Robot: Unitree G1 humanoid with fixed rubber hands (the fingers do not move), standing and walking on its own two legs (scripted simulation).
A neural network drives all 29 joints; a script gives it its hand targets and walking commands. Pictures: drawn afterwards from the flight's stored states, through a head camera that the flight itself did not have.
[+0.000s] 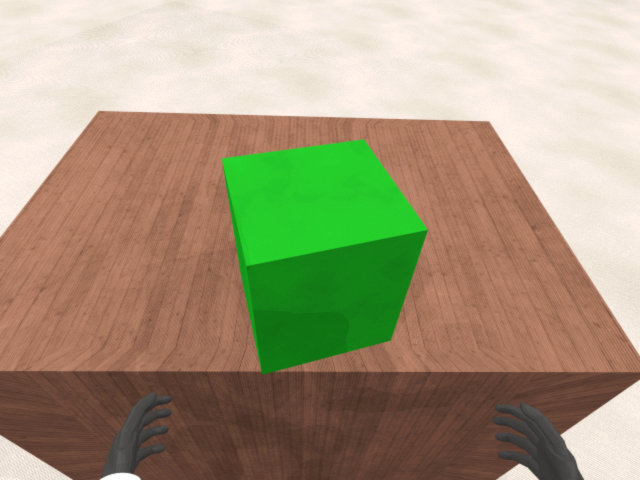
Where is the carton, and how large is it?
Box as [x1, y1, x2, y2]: [222, 139, 427, 374]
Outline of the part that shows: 363,139 222,158 240,271 262,374 390,340 427,229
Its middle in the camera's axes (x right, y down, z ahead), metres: -0.01 +0.03 +0.58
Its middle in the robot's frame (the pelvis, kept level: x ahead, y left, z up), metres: +0.43 +0.01 +0.04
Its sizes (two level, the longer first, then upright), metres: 0.210 0.200 0.250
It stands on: a pedestal, 0.70 m high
